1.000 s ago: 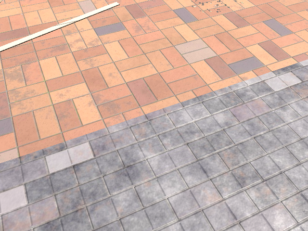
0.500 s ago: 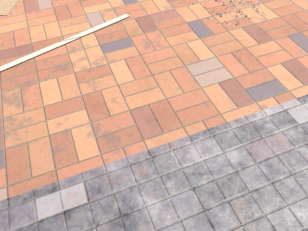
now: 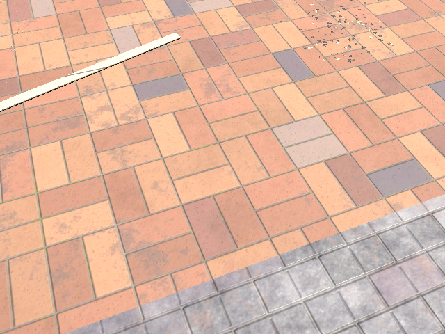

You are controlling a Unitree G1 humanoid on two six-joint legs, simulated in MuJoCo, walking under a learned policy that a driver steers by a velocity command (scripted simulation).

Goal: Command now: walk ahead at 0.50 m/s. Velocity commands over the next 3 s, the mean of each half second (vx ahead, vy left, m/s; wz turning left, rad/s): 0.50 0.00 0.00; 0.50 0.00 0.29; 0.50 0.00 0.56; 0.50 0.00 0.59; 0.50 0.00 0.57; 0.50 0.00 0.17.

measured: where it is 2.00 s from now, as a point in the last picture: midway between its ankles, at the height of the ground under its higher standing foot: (172, 178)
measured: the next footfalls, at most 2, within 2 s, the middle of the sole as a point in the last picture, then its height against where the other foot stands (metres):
right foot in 0.44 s outside the picture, level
left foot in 1.02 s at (191, 261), level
